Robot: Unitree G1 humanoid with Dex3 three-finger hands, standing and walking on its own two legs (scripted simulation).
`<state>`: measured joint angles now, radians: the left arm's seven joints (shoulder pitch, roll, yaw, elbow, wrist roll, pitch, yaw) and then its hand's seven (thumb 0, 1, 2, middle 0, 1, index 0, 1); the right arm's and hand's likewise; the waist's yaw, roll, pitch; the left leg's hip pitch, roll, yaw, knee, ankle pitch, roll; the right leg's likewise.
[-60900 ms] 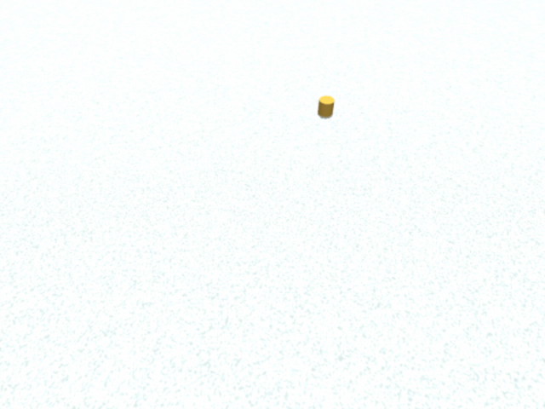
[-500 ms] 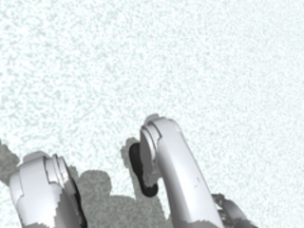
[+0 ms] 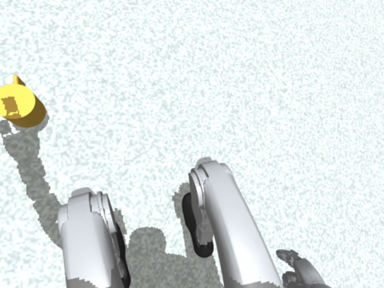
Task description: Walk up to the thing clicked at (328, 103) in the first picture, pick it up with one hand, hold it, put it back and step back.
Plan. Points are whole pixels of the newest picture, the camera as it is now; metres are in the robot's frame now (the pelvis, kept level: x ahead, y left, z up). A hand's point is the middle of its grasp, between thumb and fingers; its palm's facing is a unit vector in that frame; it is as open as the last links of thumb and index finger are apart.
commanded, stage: go down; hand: left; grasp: from above
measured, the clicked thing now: (20, 101) +0.58 +0.32 -0.37
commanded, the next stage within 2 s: none
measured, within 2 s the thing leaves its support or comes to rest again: neither
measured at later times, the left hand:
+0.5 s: hand out of the picture +0.52 +0.36 +0.03, palm faces -0.42 -0.09 -0.90, open 13.9 cm
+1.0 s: hand out of the picture +0.52 +0.37 +0.06, palm faces -0.42 -0.11 -0.90, open 14.1 cm
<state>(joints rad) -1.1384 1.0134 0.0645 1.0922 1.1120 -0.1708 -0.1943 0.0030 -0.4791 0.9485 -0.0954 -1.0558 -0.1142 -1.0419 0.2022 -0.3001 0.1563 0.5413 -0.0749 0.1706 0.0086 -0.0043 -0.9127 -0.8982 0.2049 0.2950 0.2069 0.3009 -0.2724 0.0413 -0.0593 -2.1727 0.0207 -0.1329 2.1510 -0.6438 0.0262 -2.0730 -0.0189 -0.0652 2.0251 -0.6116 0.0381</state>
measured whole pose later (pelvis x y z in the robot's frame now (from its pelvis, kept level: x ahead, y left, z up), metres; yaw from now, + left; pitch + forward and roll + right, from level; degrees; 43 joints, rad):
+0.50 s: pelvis -0.01 +0.00 +0.06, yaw +2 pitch +35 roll -8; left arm -1.20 1.02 0.06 1.25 1.15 -0.27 -0.12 0.00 -0.51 0.97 -0.07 -1.12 -0.09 -1.10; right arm 0.19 -0.25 0.15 0.62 -0.05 0.14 -0.02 0.00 -0.92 -0.90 0.20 0.30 0.21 0.30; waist -0.28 0.04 -0.09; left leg -1.98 0.04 -0.09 1.95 -0.60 0.03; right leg -1.91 -0.01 -0.04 1.85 -0.56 0.05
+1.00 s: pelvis +0.01 -0.01 +0.09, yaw +3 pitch +36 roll -7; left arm -1.15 1.03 0.10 1.24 1.13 -0.32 -0.12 0.00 -0.54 0.98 -0.07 -1.11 -0.08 -1.10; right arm 0.19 -0.25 0.12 0.64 -0.05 0.13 -0.03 0.00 -0.93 -0.91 0.20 0.30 0.20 0.30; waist -0.27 0.02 -0.10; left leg -1.88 0.05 -0.09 1.85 -0.60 0.01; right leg -1.82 -0.01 -0.04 1.75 -0.56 0.05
